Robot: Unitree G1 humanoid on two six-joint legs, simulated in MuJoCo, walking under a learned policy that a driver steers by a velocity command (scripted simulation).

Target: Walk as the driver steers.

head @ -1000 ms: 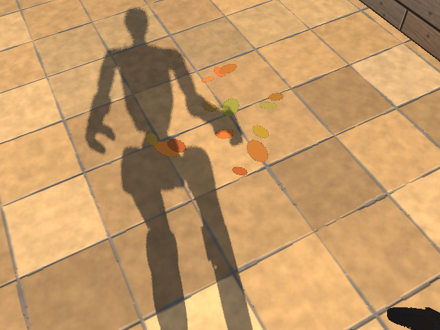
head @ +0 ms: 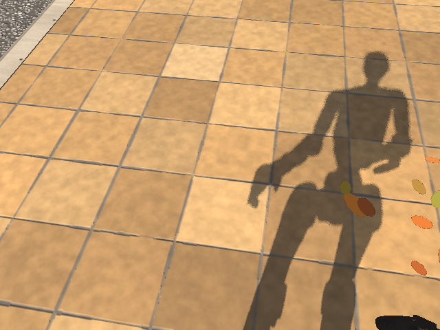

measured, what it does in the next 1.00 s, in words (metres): steps to the right, turning right: left foot, then right foot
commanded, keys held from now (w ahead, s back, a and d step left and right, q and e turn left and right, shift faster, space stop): e+shift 0.54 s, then w+e+shift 0.10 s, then w+shift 0.04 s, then w+q+shift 0.32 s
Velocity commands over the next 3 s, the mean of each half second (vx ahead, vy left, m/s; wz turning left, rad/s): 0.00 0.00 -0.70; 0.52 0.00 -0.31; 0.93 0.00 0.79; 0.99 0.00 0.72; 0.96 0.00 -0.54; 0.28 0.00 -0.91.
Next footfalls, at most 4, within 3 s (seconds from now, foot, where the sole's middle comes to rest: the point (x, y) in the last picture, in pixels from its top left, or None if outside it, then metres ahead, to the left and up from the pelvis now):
0.28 left None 0.05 0.12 -0.76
0.84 right None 0.00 -0.20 -0.76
1.30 left None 0.44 -0.27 -0.76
1.74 right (382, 229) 0.87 -0.47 -0.76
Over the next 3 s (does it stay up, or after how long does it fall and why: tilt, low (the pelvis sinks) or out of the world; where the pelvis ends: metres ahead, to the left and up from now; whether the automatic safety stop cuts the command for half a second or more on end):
stays up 1.62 -0.22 0.00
